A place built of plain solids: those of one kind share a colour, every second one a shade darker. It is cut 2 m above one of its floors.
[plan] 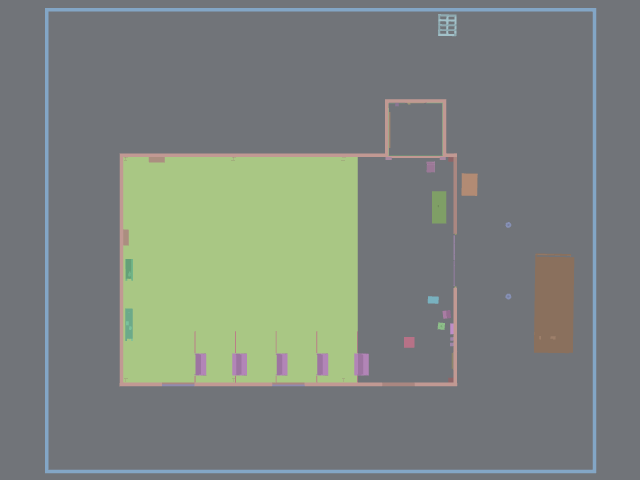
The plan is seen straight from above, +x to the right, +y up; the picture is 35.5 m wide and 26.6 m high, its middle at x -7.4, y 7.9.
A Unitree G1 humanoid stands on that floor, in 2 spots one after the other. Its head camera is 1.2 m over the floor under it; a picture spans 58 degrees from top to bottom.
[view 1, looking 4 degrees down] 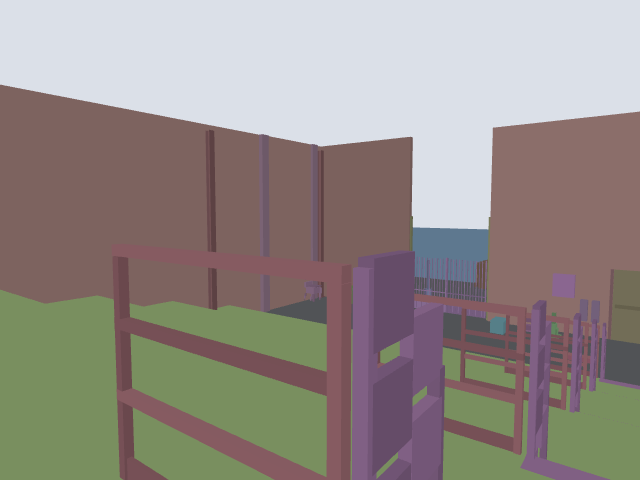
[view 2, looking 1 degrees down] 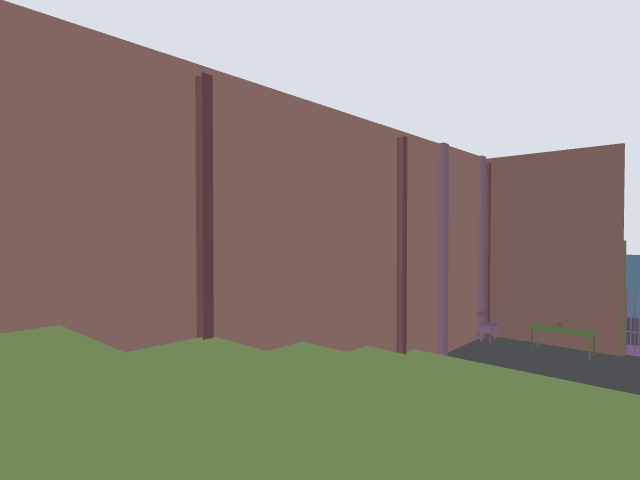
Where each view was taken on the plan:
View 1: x -15.30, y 1.00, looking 37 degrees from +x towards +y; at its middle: steel_column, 19.02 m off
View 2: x -16.20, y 6.25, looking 42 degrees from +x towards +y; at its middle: wall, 9.34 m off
